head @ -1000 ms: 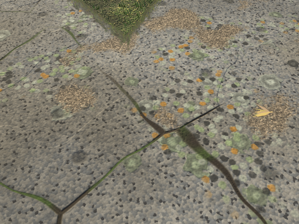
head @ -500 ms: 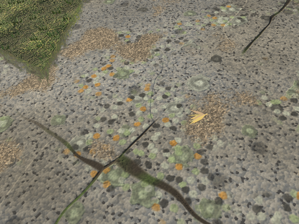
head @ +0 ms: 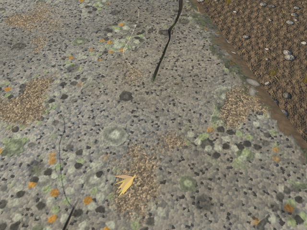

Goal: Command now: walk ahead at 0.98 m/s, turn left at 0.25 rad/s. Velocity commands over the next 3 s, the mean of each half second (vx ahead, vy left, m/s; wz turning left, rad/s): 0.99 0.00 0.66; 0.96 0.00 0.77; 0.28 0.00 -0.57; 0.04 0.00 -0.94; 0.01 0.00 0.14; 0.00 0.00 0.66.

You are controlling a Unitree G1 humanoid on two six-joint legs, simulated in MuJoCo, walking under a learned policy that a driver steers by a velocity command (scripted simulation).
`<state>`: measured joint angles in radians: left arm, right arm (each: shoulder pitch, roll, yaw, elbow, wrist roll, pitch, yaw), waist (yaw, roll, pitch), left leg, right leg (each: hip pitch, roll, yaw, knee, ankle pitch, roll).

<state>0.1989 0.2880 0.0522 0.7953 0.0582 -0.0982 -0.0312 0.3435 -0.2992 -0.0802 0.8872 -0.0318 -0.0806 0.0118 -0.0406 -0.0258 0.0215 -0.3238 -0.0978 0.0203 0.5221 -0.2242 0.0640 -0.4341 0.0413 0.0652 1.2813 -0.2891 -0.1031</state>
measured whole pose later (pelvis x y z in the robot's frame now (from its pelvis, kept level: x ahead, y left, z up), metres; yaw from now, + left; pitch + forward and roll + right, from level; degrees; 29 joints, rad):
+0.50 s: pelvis +0.44 +0.00 +0.01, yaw +22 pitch +2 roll -2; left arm 0.42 0.32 0.07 0.86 0.03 -0.12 0.00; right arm 0.14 -0.36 -0.09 0.71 -0.03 -0.01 0.06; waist 0.05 0.05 -0.01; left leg -0.75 0.07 0.03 1.21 -0.17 0.10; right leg -0.04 -0.01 -0.18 0.34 -0.29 0.00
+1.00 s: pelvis +0.84 +0.23 +0.00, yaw +45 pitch +1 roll +1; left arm 0.06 0.25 -0.01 0.62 0.04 -0.07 -0.03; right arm 0.44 -0.29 -0.05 0.84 0.01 -0.09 0.02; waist -0.07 -0.02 0.06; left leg 0.06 -0.20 -0.10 0.26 -0.32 0.17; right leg -0.74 -0.14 0.00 0.70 0.10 -0.01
